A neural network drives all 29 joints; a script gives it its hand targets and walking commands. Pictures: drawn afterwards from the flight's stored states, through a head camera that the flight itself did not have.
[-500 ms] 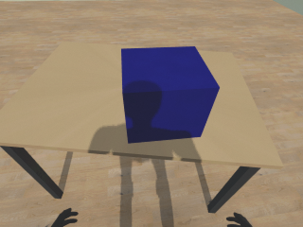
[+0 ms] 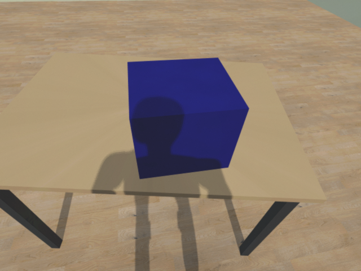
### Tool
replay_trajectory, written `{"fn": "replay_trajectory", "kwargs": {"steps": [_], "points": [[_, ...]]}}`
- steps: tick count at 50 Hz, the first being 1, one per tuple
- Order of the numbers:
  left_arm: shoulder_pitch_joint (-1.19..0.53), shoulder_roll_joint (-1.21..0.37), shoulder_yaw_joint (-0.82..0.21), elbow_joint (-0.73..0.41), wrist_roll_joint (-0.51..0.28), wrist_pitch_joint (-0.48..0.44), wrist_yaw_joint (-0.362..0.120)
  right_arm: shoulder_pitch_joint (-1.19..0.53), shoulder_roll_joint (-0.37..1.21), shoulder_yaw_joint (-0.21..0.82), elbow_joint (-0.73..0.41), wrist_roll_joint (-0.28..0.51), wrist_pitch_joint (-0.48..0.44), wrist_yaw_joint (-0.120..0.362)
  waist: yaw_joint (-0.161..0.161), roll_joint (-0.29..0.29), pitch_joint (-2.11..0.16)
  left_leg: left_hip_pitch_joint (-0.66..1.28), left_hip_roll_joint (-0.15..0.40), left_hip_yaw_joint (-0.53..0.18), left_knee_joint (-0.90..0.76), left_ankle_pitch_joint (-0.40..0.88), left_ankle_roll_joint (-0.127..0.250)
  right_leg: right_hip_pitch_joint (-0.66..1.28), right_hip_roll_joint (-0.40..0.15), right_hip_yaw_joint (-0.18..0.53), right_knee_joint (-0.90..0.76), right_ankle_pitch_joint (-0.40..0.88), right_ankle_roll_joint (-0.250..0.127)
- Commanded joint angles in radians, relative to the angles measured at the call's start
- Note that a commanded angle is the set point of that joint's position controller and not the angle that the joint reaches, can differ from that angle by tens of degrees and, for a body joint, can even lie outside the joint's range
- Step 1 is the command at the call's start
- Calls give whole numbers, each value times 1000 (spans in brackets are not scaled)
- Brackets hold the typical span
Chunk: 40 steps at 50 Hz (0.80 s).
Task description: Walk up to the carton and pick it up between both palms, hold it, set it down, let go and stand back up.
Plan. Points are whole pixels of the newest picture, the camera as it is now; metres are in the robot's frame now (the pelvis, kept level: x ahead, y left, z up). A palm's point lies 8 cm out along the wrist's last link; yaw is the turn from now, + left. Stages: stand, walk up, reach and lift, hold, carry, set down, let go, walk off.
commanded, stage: walk up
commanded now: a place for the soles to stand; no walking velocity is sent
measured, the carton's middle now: (179, 116) +0.53 +0.00 +0.04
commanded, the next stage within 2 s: none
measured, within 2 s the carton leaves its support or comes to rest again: neither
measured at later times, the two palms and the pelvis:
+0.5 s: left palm out of the picture +0.14 +0.23 -0.10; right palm (281, 249) +0.20 -0.25 -0.09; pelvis +0.06 -0.02 +0.00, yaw +2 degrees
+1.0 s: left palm (71, 270) +0.16 +0.24 -0.09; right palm (286, 253) +0.19 -0.26 -0.09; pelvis +0.07 -0.02 +0.01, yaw +2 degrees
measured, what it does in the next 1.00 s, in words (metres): steps on the spot: left foot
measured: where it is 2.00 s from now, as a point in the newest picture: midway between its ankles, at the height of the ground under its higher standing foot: outside the picture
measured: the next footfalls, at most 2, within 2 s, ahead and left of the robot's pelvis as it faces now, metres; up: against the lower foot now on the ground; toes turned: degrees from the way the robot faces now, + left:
left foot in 0.32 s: +0.13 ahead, +0.11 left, +0.00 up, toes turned +2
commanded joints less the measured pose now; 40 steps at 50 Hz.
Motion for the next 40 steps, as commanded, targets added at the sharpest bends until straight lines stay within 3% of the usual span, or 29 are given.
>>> {"fn": "replay_trajectory", "kwargs": {"steps": [1,2,3,4,5,6,8,12,13,14,15,16,17,18,19,21,23,25,28,40], "points": [[134,88,36,-78,5,-59,6,-58,-157,-48,-80,16,-2,11,79,142,63,-281,130,-150,-106,-51,92,291,-1,44,-302,227,-29],[156,164,55,-77,13,-59,13,-48,-87,-21,-103,21,-3,11,88,-54,52,-389,23,-60,119,-7,27,350,-161,324,-415,164,-73],[151,221,68,-81,-4,-47,23,-33,-77,-15,-115,32,9,12,89,-123,58,-405,-49,-28,247,-175,-16,277,-317,568,-515,66,-184],[123,218,69,-77,-5,-35,32,-25,-128,-30,-112,27,24,5,81,-74,97,-361,-1,-116,341,-253,-11,177,-359,613,-505,44,-277],[98,199,63,-86,1,-32,38,-24,-138,-35,-120,17,25,1,71,-53,114,-385,6,-142,382,-258,-12,179,-362,583,-489,139,-303],[88,179,54,-89,1,-33,44,-12,-133,-37,-118,5,24,-3,63,-34,118,-412,11,-152,420,-238,-15,220,-352,492,-461,329,-300],[64,156,39,-96,1,-34,50,27,-115,-37,-111,3,17,-8,45,-57,51,-379,22,-172,380,-190,-18,276,-320,368,-383,627,-268],[-20,130,13,-110,5,-17,39,30,-89,-21,-114,14,14,-12,18,-127,-13,-152,8,-97,111,-39,-12,173,-224,155,-295,844,-198],[-41,132,7,-113,-5,-11,37,45,-82,-18,-107,20,11,-12,2,-120,-26,-65,-6,-74,12,86,-7,128,-197,109,-256,842,-172],[-57,135,3,-116,-17,-5,32,69,-84,-19,-98,24,6,-13,-23,-102,-46,49,-7,-73,-98,277,0,64,-180,84,-216,762,-139],[-67,109,-7,-122,-25,-4,27,75,-119,-32,-96,21,0,-15,-36,-72,-75,137,33,-140,-122,422,19,6,-145,74,-170,632,-93],[-54,73,-18,-136,-33,-2,22,44,-184,-49,-107,19,-2,-17,-20,29,-97,166,128,-287,-137,513,62,-40,-76,47,-110,464,-43],[-20,55,-22,-134,-31,8,20,-28,-216,-50,-131,28,-2,-19,12,82,-91,49,226,-434,-184,435,143,10,-4,34,-71,245,-3],[26,61,-8,-115,-31,23,26,-59,-217,-49,-128,40,8,-19,31,108,-69,-111,257,-448,-201,290,196,156,-6,31,-115,89,5],[30,69,-7,-108,-27,23,29,-105,-195,-41,-132,37,15,-16,46,114,-5,-179,215,-411,-201,218,168,189,-27,48,-191,107,-2],[-14,120,-2,-99,-21,0,21,-120,-146,-24,-135,44,17,-11,25,60,26,-122,91,-254,-149,249,58,142,-89,122,-316,255,-38],[-46,131,1,-101,-28,-13,18,-118,-141,-19,-127,41,12,-11,12,70,16,-12,63,-206,-108,349,24,60,-101,118,-339,314,-52],[-40,121,-1,-98,-32,-19,22,-121,-151,-21,-121,42,5,-6,15,84,-7,-2,74,-202,-88,442,33,108,-95,87,-334,410,-42],[-52,117,-1,-99,-33,-19,23,-119,-140,-19,-119,41,-2,-6,15,59,-54,14,78,-186,-83,497,40,160,-95,67,-314,499,-37],[-92,110,2,-97,-28,-11,13,-139,-151,-17,-116,39,2,-1,19,53,-34,-18,73,-191,-112,416,39,158,-95,57,-344,384,-45]]}}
